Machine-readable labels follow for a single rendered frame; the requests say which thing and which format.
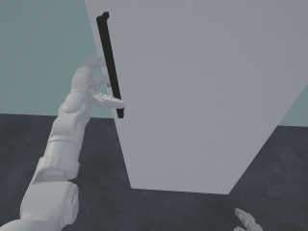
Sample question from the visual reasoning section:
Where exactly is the robot left hand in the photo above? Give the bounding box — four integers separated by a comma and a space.
70, 56, 125, 110

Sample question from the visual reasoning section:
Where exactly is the handle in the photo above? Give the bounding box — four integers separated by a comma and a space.
96, 12, 125, 118

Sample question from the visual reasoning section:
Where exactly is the robot right hand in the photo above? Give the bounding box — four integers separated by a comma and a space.
234, 208, 263, 231

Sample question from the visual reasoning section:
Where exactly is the left robot forearm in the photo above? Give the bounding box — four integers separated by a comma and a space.
19, 92, 91, 219

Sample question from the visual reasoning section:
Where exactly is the fridge door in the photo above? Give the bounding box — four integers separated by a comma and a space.
86, 0, 308, 194

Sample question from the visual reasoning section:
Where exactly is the left robot upper arm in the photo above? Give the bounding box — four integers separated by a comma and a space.
0, 181, 79, 231

